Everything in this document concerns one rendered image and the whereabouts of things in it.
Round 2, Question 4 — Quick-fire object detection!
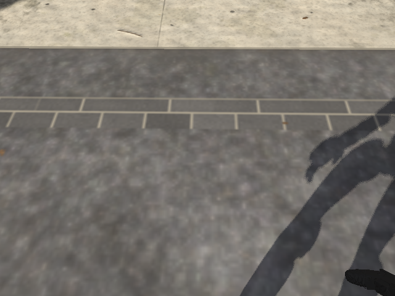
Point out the robot right hand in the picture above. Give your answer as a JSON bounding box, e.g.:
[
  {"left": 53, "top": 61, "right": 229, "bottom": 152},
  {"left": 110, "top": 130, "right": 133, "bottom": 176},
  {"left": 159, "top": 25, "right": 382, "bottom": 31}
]
[{"left": 345, "top": 269, "right": 395, "bottom": 296}]

